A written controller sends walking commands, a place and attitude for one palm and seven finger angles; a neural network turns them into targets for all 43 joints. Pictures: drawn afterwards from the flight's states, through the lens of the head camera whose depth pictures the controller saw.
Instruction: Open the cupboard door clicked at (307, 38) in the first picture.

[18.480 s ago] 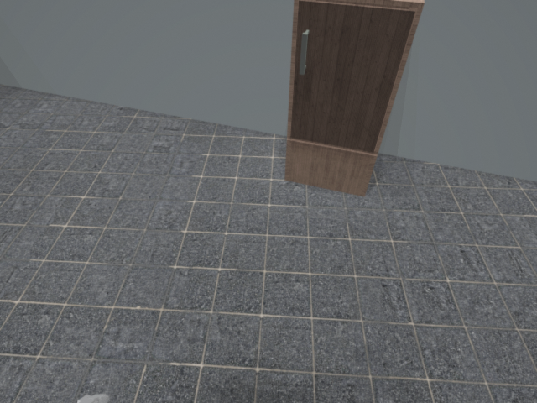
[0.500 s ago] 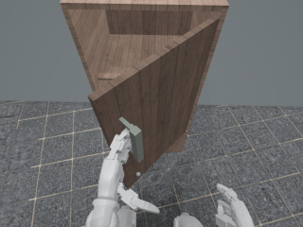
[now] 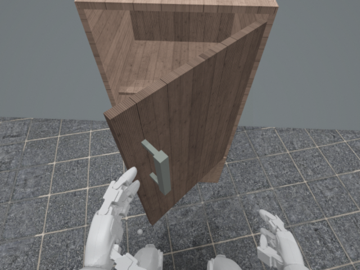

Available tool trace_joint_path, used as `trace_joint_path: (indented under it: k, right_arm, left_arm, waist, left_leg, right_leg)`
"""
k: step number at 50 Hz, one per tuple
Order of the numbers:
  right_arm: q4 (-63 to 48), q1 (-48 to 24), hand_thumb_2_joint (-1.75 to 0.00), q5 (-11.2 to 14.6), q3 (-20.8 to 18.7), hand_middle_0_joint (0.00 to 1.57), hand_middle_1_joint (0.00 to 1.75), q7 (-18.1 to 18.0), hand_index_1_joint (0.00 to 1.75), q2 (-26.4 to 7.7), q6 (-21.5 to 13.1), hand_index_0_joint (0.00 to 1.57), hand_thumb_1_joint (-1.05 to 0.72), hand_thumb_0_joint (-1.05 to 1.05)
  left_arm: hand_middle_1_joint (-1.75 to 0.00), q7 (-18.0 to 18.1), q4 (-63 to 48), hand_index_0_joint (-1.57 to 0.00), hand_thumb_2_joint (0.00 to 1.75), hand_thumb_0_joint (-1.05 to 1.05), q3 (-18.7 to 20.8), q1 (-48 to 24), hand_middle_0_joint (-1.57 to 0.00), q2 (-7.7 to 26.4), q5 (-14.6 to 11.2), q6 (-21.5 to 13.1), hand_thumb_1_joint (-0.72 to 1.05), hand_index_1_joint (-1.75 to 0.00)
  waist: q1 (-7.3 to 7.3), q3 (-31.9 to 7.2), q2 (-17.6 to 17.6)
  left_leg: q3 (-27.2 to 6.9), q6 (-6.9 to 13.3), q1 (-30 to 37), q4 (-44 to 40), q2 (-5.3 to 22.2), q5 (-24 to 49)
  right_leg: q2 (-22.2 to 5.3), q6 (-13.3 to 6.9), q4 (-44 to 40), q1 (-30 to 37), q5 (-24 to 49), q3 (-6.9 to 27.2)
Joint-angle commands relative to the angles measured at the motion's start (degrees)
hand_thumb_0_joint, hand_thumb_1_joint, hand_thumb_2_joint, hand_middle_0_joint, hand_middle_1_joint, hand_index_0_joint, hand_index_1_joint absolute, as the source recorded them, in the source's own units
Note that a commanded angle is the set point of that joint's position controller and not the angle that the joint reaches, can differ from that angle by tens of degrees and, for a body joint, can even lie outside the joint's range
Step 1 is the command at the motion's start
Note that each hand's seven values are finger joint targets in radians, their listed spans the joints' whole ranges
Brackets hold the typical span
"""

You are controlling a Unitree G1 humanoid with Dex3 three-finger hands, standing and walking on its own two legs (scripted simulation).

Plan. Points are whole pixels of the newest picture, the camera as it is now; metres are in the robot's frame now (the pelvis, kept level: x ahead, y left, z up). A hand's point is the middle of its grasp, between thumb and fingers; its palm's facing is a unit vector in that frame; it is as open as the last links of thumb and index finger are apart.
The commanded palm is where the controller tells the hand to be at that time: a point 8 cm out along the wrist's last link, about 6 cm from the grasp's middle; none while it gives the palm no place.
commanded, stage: slide the hand sideways off the handle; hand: left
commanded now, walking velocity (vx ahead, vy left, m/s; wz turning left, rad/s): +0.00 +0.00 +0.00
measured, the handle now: (157, 169) +0.31 +0.07 +0.06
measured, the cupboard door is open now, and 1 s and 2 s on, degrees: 47 47 47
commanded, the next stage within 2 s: draw the hand back to the body in 0.22 s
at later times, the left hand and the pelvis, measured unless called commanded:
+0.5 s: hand (110, 235) +0.18 +0.13 +0.08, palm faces -0.02 -1.00 -0.04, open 16.3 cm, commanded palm +0.15 +0.19 +0.09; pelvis -0.01 -0.01 +0.00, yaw +0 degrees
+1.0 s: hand (47, 219) +0.18 +0.20 +0.15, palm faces +0.15 -0.94 -0.30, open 15.1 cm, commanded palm +0.15 +0.25 +0.18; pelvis +0.02 +0.02 +0.06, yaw -1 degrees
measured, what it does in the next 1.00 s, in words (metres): rises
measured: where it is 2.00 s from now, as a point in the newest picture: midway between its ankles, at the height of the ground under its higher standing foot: outside the picture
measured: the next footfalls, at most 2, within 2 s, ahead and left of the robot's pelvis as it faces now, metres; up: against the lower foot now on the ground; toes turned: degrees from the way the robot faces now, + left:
none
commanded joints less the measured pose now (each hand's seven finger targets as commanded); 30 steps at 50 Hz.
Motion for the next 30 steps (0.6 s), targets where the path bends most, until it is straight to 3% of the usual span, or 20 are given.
trace_joint_path:
  k: [1, 7, 9, 15, 19, 21, 25, 27, 30]
  right_arm:
    - [-8.7, -2.9, -0.90, 0.3, -3.1, 0.20, 0.30, -0.8, 0.30, -5.7, -3.3, 0.20, -0.90, 0.00]
    - [-8.5, -2.9, -0.90, 0.9, -3.7, 0.20, 0.30, -1.8, 0.30, -5.9, -3.5, 0.20, -0.90, 0.00]
    - [-8.5, -3.1, -0.90, 1.0, -3.8, 0.20, 0.30, -2.2, 0.30, -5.7, -3.3, 0.20, -0.90, 0.00]
    - [-8.4, -3.2, -0.90, 1.1, -3.4, 0.20, 0.30, -2.9, 0.30, -5.9, -3.9, 0.20, -0.90, 0.00]
    - [-8.9, -2.8, -0.90, 1.5, -3.6, 0.20, 0.30, -3.4, 0.30, -5.6, -3.8, 0.20, -0.90, 0.00]
    - [-9.1, -2.9, -0.90, 2.0, -3.6, 0.20, 0.30, -3.7, 0.30, -5.5, -3.1, 0.20, -0.90, 0.00]
    - [-8.9, -2.7, -0.90, 2.7, -3.0, 0.20, 0.30, -4.3, 0.30, -5.8, -2.9, 0.20, -0.90, 0.00]
    - [-8.9, -2.8, -0.90, 2.7, -2.8, 0.20, 0.30, -4.5, 0.30, -6.1, -3.3, 0.20, -0.90, 0.00]
    - [-8.9, -2.5, -0.90, 2.8, -2.6, 0.20, 0.30, -4.8, 0.30, -6.6, -3.8, 0.20, -0.90, 0.00]
  left_arm:
    - [-0.30, -1.8, -13.5, -0.15, 0.30, 0.00, 3.7, 1.0, -0.15, 3.0, -1.5, -5.2, -0.50, -0.30]
    - [-0.30, -5.9, -14.6, -0.15, 0.30, 0.00, 5.3, 3.4, -0.15, 4.0, -4.5, -4.9, -0.50, -0.30]
    - [-0.30, -7.1, -14.2, -0.15, 0.30, 0.00, 7.6, 5.2, -0.15, 5.4, -5.6, -4.4, -0.50, -0.30]
    - [-0.30, -8.1, -13.9, -0.15, 0.30, 0.00, 7.7, 1.0, -0.15, 5.1, -6.8, -3.6, -0.50, -0.30]
    - [-0.30, -7.9, -19.7, -0.15, 0.30, 0.00, 13.1, 2.4, -0.15, 10.1, -8.0, -2.7, -0.50, -0.30]
    - [-0.30, -8.0, -19.8, -0.15, 0.30, 0.00, 14.8, 4.0, -0.15, 11.1, -8.5, -0.8, -0.50, -0.30]
    - [-0.30, -9.1, -18.6, -0.15, 0.30, 0.00, 14.2, 3.8, -0.15, 9.4, -10.2, 2.2, -0.50, -0.30]
    - [-0.30, -10.1, -18.1, -0.15, 0.30, 0.00, 14.3, 3.6, -0.15, 9.3, -10.9, 2.9, -0.50, -0.30]
    - [-0.30, -11.2, -18.6, -0.15, 0.30, 0.00, 15.8, 3.4, -0.15, 10.8, -11.6, 3.6, -0.50, -0.30]
  waist:
    - [-0.72, -9.7, -2.4]
    - [-1.16, -10.6, -3.2]
    - [-0.40, -10.3, -3.3]
    - [-1.18, -8.3, -3.3]
    - [0.84, -13.0, -1.4]
    - [1.16, -11.7, -0.5]
    - [-0.36, -5.9, -2.1]
    - [-0.62, -4.7, -3.2]
    - [-0.41, -3.6, -2.2]
  left_leg:
    - [-2.5, 0.8, 7.5, -7.5, -2.7, 12.3]
    - [-2.5, 0.9, 6.5, -6.1, -2.6, 11.8]
    - [-2.3, 0.7, 5.1, -5.9, -2.7, 11.3]
    - [-2.4, 0.8, 3.6, -4.8, -2.6, 8.9]
    - [-2.0, 0.8, 7.0, -6.7, -2.7, 11.5]
    - [-1.9, 0.9, 8.7, -8.7, -2.6, 12.1]
    - [-2.0, 0.9, 10.7, -11.5, -2.7, 10.0]
    - [-2.2, 1.0, 11.2, -12.4, -2.7, 9.3]
    - [-2.5, 1.0, 13.1, -14.4, -2.6, 9.2]
  right_leg:
    - [2.1, 0.5, -9.8, 6.0, 18.0, 4.8]
    - [2.1, 1.1, -10.2, 5.9, 17.9, 5.6]
    - [1.8, 1.2, -11.0, 7.4, 17.6, 6.6]
    - [1.6, 1.3, -11.9, 5.1, 12.6, 7.2]
    - [1.5, 1.4, -13.2, 10.4, 16.0, 8.3]
    - [1.8, 1.2, -14.8, 12.0, 16.0, 7.8]
    - [2.1, 1.9, -18.6, 11.4, 12.9, 6.7]
    - [1.9, 2.0, -20.1, 11.8, 11.4, 6.9]
    - [2.2, 1.7, -21.1, 12.3, 10.4, 5.9]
